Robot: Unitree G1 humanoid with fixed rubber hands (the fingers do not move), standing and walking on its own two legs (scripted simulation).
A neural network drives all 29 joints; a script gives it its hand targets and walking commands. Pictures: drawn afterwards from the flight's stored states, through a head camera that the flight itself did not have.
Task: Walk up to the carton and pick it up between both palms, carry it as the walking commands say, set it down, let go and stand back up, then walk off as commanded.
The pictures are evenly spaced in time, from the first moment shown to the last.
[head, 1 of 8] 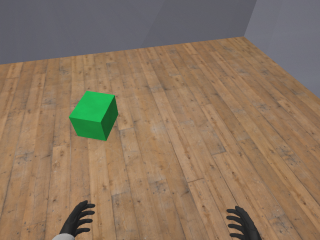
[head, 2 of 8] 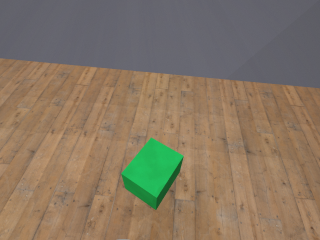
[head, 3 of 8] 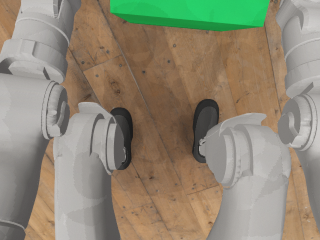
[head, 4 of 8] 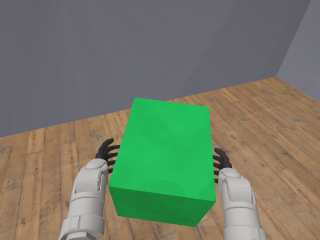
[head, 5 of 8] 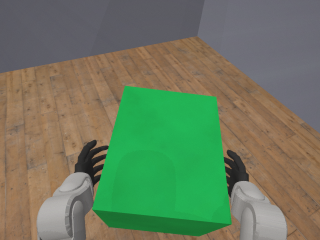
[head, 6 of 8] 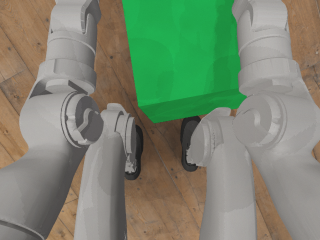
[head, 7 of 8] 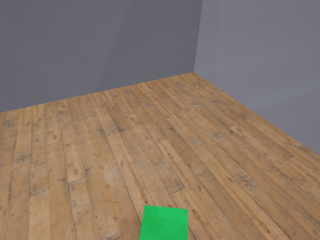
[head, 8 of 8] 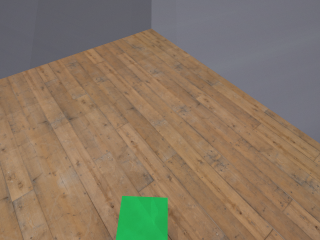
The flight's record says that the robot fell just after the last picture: no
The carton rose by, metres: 0.71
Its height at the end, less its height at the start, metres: +0.00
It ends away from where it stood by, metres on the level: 0.98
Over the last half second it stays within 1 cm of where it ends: yes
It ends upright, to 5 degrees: yes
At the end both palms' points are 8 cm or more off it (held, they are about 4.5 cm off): yes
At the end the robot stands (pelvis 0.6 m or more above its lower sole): yes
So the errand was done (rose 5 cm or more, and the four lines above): yes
